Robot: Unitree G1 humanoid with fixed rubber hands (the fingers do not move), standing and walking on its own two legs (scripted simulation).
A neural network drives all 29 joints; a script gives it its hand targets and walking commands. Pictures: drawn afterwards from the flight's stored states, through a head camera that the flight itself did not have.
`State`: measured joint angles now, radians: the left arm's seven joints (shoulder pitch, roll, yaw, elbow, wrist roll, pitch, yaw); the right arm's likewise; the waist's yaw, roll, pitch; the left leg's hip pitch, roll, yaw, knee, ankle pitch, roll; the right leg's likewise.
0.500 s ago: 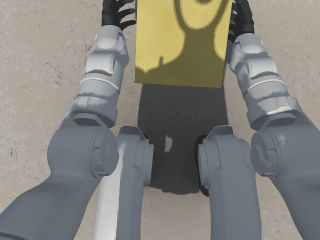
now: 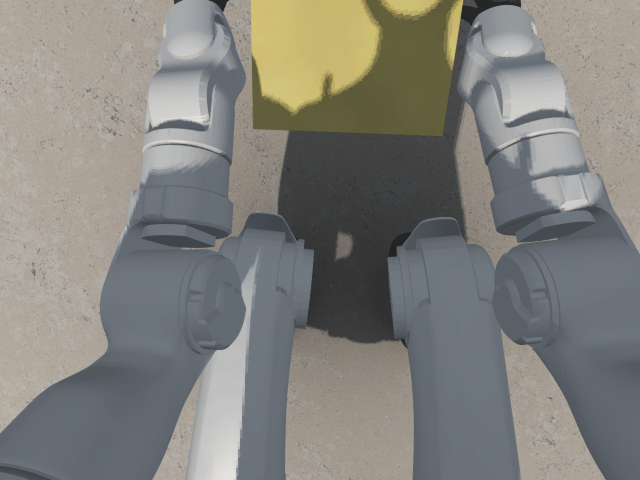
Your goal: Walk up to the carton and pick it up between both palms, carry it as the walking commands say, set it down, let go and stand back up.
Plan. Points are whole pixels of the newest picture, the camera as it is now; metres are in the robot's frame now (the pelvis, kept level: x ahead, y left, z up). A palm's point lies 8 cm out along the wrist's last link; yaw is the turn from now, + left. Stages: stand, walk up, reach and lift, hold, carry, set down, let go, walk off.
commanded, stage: reach and lift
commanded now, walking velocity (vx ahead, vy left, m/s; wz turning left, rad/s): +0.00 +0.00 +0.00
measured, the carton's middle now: (341, 32) +0.53 +0.01 -0.23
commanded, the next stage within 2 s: none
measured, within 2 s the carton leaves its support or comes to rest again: neither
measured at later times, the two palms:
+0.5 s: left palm out of the picture +0.51 +0.13 -0.07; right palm (524, 5) +0.51 -0.12 -0.10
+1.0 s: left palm out of the picture +0.50 +0.13 +0.00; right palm out of the picture +0.49 -0.13 -0.03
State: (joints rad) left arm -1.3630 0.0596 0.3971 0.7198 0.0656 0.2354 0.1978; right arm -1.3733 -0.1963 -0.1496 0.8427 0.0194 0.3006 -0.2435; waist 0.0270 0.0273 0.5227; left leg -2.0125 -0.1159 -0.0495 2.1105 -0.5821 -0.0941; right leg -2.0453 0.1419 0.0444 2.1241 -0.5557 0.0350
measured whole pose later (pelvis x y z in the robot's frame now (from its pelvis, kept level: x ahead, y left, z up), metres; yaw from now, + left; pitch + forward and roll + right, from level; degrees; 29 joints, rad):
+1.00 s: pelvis -0.02 +0.00 +0.09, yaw -1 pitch +20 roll +1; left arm -1.25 -0.04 0.43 0.56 0.15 0.32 0.23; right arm -1.25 -0.11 -0.24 0.68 -0.07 0.42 -0.22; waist 0.02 0.01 0.52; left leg -1.67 -0.13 -0.07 1.84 -0.51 -0.08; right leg -1.69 0.14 0.07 1.84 -0.50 0.04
